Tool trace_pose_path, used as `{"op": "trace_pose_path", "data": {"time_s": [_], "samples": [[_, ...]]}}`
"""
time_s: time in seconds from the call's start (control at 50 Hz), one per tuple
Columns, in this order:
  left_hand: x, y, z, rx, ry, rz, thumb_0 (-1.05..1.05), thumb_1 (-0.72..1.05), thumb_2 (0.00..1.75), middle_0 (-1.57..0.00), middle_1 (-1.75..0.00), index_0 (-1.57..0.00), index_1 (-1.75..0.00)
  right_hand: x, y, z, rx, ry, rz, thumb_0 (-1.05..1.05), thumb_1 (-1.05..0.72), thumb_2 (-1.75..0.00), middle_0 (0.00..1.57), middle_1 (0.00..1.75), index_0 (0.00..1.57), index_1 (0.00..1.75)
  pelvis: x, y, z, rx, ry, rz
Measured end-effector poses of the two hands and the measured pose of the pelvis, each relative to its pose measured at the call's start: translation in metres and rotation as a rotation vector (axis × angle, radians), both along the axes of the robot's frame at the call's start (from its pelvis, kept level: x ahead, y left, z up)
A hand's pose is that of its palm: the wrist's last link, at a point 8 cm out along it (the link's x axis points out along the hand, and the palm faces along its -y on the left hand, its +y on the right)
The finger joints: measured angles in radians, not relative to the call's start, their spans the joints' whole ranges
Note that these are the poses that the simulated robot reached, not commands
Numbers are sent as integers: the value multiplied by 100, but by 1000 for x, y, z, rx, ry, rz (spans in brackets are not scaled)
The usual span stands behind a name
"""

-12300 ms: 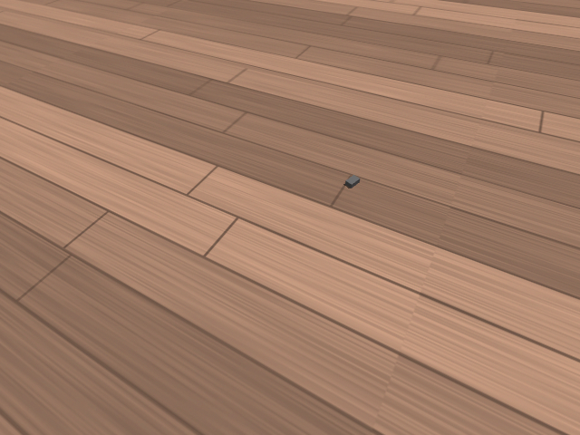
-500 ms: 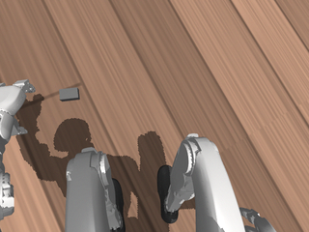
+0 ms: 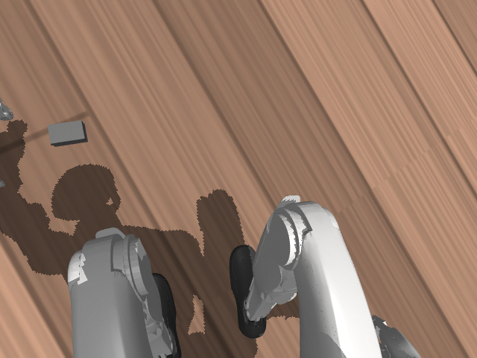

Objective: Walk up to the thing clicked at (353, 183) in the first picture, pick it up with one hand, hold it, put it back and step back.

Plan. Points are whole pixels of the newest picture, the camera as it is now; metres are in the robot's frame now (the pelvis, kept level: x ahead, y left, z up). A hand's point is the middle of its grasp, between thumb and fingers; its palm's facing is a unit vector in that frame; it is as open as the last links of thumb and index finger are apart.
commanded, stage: rise first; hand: left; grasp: from above
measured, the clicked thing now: (68, 133) +0.53 +0.28 -0.33
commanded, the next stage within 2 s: none
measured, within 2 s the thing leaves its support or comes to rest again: neither
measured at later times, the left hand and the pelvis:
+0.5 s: hand out of the picture +0.46 +0.35 -0.20, palm faces -0.46 -0.07 -0.88, open 11.1 cm; pelvis +0.00 +0.00 -0.01, yaw -2 degrees
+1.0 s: hand (4, 143) +0.47 +0.34 -0.20, palm faces -0.46 -0.07 -0.89, open 9.8 cm; pelvis +0.00 +0.00 -0.02, yaw -2 degrees
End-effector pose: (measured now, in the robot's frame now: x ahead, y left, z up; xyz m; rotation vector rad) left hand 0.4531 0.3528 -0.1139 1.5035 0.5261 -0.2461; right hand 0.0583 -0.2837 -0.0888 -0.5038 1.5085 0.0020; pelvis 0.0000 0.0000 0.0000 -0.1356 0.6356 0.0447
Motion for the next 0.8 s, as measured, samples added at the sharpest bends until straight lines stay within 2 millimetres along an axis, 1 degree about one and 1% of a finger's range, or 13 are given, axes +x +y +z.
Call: {"op": "trace_pose_path", "data": {"time_s": [0.22, 0.42, 0.6, 0.8], "samples": [[8, 0, -13, -16, -3, -7, 0, -15, 67, -46, -62, -46, -63, -12, -2, 2, -21, 38, -5, 0, -92, -90, 20, 30, 21, 30, 0, 2, -7, -16, -9, -10], [11, -1, -23, -10, 0, -16, 0, -9, 62, -51, -58, -51, -58, -16, 6, -2, -8, 45, -12, 0, -92, -90, 20, 30, 21, 30, 1, 5, -12, -24, -9, -13], [16, -2, -25, -8, -8, -10, 0, -3, 57, -57, -53, -56, -54, -17, 10, -4, 9, 31, -9, 0, -92, -90, 20, 30, 21, 30, 0, 5, -15, -26, -17, -12], [19, -11, -27, -10, -7, -22, 0, 4, 52, -64, -46, -63, -48, -20, 7, -3, 11, 29, -15, 0, -92, -90, 20, 30, 21, 30, -1, 4, -16, -25, -17, -13]]}}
